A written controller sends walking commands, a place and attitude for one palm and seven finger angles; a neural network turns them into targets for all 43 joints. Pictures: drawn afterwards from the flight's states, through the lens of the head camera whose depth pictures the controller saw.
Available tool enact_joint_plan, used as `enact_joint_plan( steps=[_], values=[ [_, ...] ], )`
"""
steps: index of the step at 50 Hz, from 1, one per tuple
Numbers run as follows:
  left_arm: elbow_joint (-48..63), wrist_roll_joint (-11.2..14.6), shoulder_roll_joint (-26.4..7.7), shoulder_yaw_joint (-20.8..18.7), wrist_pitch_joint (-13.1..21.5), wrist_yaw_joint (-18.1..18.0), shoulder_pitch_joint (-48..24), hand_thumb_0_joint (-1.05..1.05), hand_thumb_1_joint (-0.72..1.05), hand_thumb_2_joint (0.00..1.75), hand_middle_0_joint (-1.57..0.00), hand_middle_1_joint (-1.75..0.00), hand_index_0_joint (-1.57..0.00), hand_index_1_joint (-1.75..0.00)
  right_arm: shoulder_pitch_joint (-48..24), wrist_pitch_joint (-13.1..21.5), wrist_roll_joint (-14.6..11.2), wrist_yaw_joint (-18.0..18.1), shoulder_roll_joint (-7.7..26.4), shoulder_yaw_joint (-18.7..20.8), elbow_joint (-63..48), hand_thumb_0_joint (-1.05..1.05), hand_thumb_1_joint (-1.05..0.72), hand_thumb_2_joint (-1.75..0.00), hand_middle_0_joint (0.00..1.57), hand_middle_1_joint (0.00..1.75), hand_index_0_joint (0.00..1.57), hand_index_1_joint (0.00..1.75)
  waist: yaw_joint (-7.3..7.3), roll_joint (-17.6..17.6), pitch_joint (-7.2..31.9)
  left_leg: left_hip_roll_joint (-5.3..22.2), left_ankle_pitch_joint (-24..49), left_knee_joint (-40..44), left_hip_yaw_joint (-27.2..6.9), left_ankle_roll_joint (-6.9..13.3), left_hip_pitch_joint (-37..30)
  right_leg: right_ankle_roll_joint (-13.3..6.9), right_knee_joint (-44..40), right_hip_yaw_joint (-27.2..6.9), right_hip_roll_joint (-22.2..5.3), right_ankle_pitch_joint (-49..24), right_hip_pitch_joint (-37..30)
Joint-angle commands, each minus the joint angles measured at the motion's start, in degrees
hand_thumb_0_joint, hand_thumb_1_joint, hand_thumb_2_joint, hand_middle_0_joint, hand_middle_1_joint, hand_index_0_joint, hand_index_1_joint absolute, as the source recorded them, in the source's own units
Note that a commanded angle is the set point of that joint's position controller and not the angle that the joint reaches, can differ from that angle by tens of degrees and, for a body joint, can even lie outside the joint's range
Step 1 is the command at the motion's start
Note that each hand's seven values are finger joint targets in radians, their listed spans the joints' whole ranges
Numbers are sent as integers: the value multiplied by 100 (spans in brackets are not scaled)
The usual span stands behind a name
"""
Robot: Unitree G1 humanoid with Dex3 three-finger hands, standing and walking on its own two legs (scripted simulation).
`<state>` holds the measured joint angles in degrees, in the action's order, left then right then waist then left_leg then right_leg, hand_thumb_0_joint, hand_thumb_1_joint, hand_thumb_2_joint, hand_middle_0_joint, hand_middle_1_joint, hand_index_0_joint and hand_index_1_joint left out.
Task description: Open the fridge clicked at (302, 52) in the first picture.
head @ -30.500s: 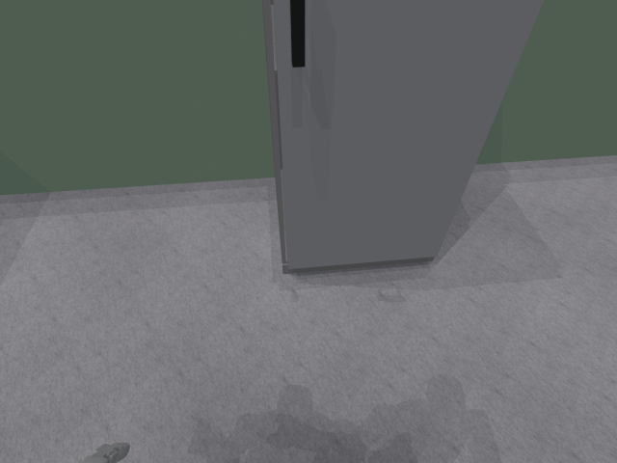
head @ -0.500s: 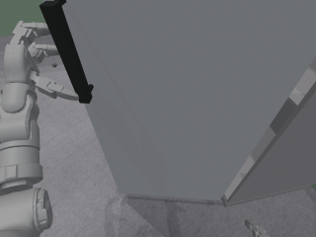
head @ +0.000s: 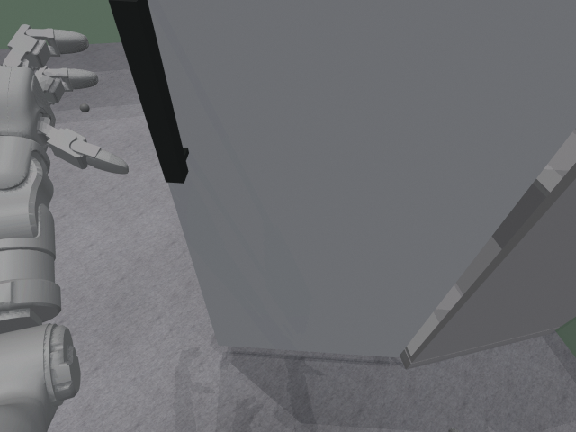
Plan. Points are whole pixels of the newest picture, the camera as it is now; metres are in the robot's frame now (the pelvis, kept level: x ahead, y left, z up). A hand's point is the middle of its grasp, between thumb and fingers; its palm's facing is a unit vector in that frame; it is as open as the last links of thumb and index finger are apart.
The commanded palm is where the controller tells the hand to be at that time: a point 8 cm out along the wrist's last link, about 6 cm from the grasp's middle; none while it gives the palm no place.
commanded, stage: slip the hand off the handle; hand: left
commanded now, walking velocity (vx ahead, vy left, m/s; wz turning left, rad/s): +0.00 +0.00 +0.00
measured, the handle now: (162, 96) +0.46 +0.17 +0.24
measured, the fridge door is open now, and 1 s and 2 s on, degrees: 74 74 74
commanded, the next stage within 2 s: draw the hand back to the body in 0.76 s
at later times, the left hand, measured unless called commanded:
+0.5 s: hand (49, 169) +0.31 +0.24 +0.25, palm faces +0.28 -0.94 -0.19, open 14.7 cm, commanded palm +0.28 +0.29 +0.25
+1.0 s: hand (45, 198) +0.29 +0.25 +0.23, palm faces +0.20 -0.98 -0.08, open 14.7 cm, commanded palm +0.24 +0.29 +0.24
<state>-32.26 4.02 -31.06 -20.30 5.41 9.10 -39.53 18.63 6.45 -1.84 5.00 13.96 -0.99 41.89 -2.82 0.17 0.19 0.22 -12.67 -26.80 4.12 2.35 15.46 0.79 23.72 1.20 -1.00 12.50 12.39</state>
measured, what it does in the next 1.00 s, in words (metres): stands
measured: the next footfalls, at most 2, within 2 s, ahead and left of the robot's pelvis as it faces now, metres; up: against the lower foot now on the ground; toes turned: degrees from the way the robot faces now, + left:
none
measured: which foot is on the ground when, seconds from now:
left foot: down 0.00-1.00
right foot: down 0.00-1.00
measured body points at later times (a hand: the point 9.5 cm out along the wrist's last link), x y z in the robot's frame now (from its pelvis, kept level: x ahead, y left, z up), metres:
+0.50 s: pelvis +0.00 -0.04 +0.00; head -0.02 -0.05 +0.45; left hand +0.29 +0.29 +0.26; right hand +0.21 -0.27 -0.08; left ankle +0.02 +0.09 -0.74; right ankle +0.00 -0.14 -0.74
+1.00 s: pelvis -0.01 -0.04 -0.01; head -0.03 -0.06 +0.44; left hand +0.28 +0.30 +0.23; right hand +0.17 -0.28 -0.10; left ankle +0.02 +0.09 -0.74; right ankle +0.00 -0.14 -0.74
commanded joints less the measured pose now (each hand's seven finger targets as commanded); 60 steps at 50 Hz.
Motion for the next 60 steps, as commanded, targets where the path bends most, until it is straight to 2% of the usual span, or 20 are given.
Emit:
enact_joint_plan(
  steps=[1,2,4,5,9,13,19,25,30,33,36,39,40,44,45,46,51,55,58,60],
  values=[
    [2044,242,-1525,-567,433,54,-1696,0,-55,20,-25,-115,-25,-115,-285,252,-32,11,953,373,-866,0,-90,-90,20,30,20,30,329,675,1912,255,2163,314,-664,-286,-1534,-300,-156,127,332,-982,-237],
    [2468,304,-1256,-372,453,117,-1566,0,-55,20,-25,-115,-25,-115,-358,260,-36,-25,907,358,-944,0,-90,-90,20,30,20,30,348,877,2106,262,2542,254,-668,-327,-1746,-297,-125,117,328,-1134,-259],
    [2691,425,-1151,-414,372,191,-1142,0,-55,20,-25,-115,-25,-115,-433,240,-57,-55,900,355,-969,0,-90,-90,20,30,20,30,356,703,1948,283,2739,202,-638,-339,-1693,-264,-127,128,334,-1268,-265],
    [2875,473,-1315,-631,352,192,-976,0,-55,20,-25,-115,-25,-115,-471,235,-62,-42,915,371,-970,0,-90,-90,20,30,20,30,395,660,1946,273,2828,170,-577,-319,-1663,-274,-106,129,328,-1407,-406],
    [3131,635,-1247,-745,-42,214,-591,0,-55,20,-25,-115,-25,-115,-766,225,-105,11,904,301,-1007,0,-90,-90,20,30,20,30,415,416,1435,197,1965,323,-490,-243,-1208,-260,-138,145,312,-1242,-444],
    [3488,700,-1311,-913,-227,148,-372,0,-55,20,-25,-115,-25,-115,-1041,225,-103,87,838,217,-1039,0,-90,-90,20,30,20,30,441,529,1347,125,1581,296,-386,-193,-1111,-263,-135,82,255,-1208,-542],
    [3332,801,-1221,-750,-178,326,-380,0,-55,20,-25,-115,-25,-115,-1287,236,-136,209,816,144,-1001,0,-90,-90,20,30,20,30,289,272,966,84,833,216,-328,-119,-955,-181,-238,-39,192,-713,-246],
    [3408,886,-1128,-513,-93,512,-457,0,-55,20,-25,-115,-25,-115,-1533,282,-177,267,793,87,-1028,0,-90,-90,20,30,20,30,297,516,1024,35,565,41,-317,-106,-973,-163,-245,-218,77,-494,-179],
    [3365,1045,-1666,-1239,-158,553,378,0,-55,20,-25,-115,-25,-115,-1622,268,-141,245,836,71,-1087,0,-90,-90,20,30,20,30,537,72,1208,19,684,-77,-363,-115,-670,-66,-31,-368,-93,-1088,-602],
    [3550,1199,-1678,-1489,-213,631,799,0,-55,20,-25,-115,-25,-115,-1685,255,-149,205,772,34,-1188,0,-90,-90,20,30,20,30,634,-96,1217,14,645,-122,-380,-143,-447,35,93,-462,-204,-1453,-802],
    [3618,1256,-1782,-1590,-215,665,688,0,-55,20,-25,-115,-25,-115,-1657,274,-153,203,793,47,-1159,0,-90,-90,20,30,20,30,566,-87,1134,39,601,-234,-374,-154,-372,106,117,-584,-259,-1553,-718],
    [3690,1239,-1521,-1277,-174,679,547,0,-55,20,-25,-115,-25,-115,-1660,323,-182,230,779,52,-1164,0,-90,-90,20,30,20,30,459,218,840,28,420,-241,-356,-165,-423,49,-7,-563,-174,-915,-371],
    [3691,1215,-1371,-1111,-138,672,426,0,-55,20,-25,-115,-25,-115,-1654,349,-174,243,789,59,-1130,0,-90,-90,20,30,20,30,386,108,734,56,374,-291,-368,-172,-408,59,-43,-620,-197,-815,-275],
    [3840,1159,-1344,-941,-53,649,272,0,-55,20,-25,-115,-25,-115,-1630,438,-176,301,811,96,-1084,0,-90,-90,20,30,20,30,374,440,798,47,239,-218,-424,-154,-547,-67,-122,-525,-101,-99,-78],
    [2971,1547,-1448,-1116,-1041,724,699,0,-55,20,-25,-115,-25,-115,-1890,458,-352,340,912,94,-1115,0,-90,-90,20,30,20,30,657,251,1015,62,85,-156,-504,-158,-416,-90,-221,-632,-221,-7,-425],
    [3509,1612,-1336,-935,-1481,789,421,0,-55,20,-25,-115,-25,-115,-1976,473,-412,368,910,56,-1190,0,-90,-90,20,30,20,30,624,222,1029,71,119,-76,-526,-140,-521,-45,-289,-601,-253,6,-426],
    [4343,1666,-1567,-1110,-2678,851,445,0,-55,20,-25,-115,-25,-115,-2234,557,-434,402,945,-22,-1363,0,-90,-90,20,30,20,30,793,511,1429,22,731,177,-616,-67,-924,-155,-183,-191,-58,-454,-665],
    [5323,1737,-1468,-1422,-2728,651,1198,0,-55,20,-25,-115,-25,-115,-2285,583,-332,323,858,-71,-1518,0,-90,-90,20,30,20,30,865,451,1528,63,1372,237,-602,-94,-1192,-247,-66,45,86,-1073,-799],
    [5063,1837,-986,-1328,-2785,551,1766,0,-55,20,-25,-115,-25,-115,-2215,509,-324,272,827,-86,-1431,0,-90,-90,20,30,20,30,799,89,1151,99,1305,369,-597,-129,-1118,-221,-112,198,183,-970,-627],
    [4926,1830,-927,-1358,-2958,532,2109,0,-55,20,-25,-115,-25,-115,-2246,443,-330,244,873,-62,-1383,0,-90,-90,20,30,20,30,839,75,1006,112,1359,382,-569,-133,-1091,-230,-153,215,208,-976,-609]
  ],
)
